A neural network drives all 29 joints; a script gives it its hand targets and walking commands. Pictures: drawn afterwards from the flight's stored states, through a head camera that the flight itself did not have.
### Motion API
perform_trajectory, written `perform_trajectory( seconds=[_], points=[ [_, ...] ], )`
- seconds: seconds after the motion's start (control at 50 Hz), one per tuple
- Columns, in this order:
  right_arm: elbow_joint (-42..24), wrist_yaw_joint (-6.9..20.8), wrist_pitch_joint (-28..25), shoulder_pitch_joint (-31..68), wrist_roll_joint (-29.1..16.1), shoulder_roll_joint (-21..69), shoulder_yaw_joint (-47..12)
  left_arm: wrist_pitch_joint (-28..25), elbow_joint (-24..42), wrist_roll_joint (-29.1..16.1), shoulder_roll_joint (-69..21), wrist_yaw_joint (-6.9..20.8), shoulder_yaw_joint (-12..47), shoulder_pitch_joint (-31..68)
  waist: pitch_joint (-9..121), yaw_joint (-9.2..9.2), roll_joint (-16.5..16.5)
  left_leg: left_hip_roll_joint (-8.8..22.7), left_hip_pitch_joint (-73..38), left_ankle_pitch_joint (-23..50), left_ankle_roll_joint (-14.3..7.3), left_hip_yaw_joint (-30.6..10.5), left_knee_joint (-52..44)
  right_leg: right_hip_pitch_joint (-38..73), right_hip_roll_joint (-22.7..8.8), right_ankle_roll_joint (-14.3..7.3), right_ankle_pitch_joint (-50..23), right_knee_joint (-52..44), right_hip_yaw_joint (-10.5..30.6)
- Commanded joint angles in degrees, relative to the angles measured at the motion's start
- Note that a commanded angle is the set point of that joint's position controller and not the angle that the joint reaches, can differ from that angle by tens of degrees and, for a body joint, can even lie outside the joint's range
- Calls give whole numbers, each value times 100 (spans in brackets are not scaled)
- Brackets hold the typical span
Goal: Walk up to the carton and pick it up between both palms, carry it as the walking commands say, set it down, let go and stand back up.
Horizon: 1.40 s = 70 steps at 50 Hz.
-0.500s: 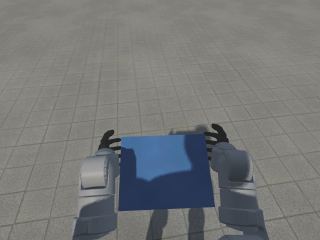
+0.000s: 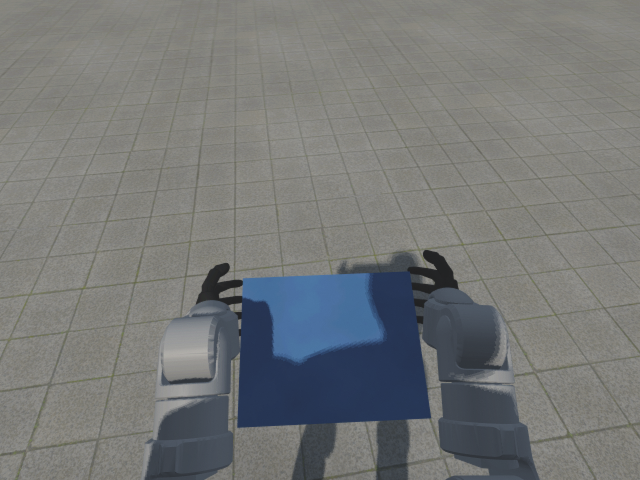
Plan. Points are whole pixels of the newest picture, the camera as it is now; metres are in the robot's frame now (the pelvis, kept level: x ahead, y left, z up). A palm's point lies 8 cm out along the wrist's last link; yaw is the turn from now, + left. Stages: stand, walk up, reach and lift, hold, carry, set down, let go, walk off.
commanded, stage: carry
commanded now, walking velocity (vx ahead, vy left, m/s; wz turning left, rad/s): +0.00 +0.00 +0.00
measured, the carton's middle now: (328, 354) +0.28 +0.00 -0.02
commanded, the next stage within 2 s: none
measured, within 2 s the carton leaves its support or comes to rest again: neither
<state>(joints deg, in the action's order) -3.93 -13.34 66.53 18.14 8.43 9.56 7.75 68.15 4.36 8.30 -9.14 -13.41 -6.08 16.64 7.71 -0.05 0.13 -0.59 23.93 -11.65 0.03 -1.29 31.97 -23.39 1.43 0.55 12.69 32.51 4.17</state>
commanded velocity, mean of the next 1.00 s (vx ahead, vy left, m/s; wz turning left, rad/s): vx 0.00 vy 0.00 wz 0.00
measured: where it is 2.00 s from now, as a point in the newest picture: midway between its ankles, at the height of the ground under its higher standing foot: outside the picture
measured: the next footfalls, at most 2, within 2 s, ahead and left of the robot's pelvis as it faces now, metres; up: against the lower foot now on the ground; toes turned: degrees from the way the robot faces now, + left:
none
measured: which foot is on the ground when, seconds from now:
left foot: down 0.00-1.00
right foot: down 0.00-1.00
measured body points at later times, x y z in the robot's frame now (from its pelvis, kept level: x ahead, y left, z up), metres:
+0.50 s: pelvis +0.00 +0.00 +0.00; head -0.02 -0.01 +0.45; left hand +0.29 +0.14 +0.07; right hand +0.30 -0.15 +0.08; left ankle +0.05 +0.12 -0.73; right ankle +0.04 -0.13 -0.73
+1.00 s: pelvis +0.00 -0.01 +0.00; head -0.02 -0.01 +0.45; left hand +0.29 +0.14 +0.07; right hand +0.30 -0.15 +0.08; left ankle +0.05 +0.12 -0.73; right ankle +0.04 -0.13 -0.73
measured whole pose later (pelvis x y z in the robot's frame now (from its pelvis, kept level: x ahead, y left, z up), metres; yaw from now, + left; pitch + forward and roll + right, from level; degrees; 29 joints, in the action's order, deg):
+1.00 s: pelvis +0.00 -0.01 +0.00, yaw +0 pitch +3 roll +0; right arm -5.5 -8.3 64.4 15.8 9.8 8.9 6.9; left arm 66.6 5.8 9.4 -8.5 -10.8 -5.4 14.2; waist 7.4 0.0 0.1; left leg -0.2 23.3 -11.8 0.7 -1.8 31.8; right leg -22.9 1.8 -0.2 13.1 32.8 3.6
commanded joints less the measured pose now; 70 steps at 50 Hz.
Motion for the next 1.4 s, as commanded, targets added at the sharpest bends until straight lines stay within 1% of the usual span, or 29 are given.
perform_trajectory(
  seconds=[0.0,0.72,1.06,1.38],
  points=[
    [-224,2315,2,2641,-2445,5996,-3491,-209,588,-2475,-5924,2301,3486,3110,1533,0,-14,591,-847,50,-239,-348,-482,368,-583,-322,-279,-522,228],
    [-180,2314,-185,2397,-2269,5919,-3416,-407,651,-2315,-5793,2288,3413,2989,1510,4,-16,587,-906,152,-230,-352,-453,377,-582,-357,-294,-531,223],
    [-520,2293,-193,2103,-2225,5731,-3604,-397,968,-2306,-5610,2286,3563,2738,1444,9,-21,588,-908,156,-212,-351,-447,392,-595,-375,-279,-548,230],
    [-601,2282,-162,1975,-2196,5545,-3634,-380,1137,-2249,-5420,2262,3597,2602,1343,14,-30,586,-905,101,-191,-378,-484,365,-615,-374,-141,-629,250]
  ],
)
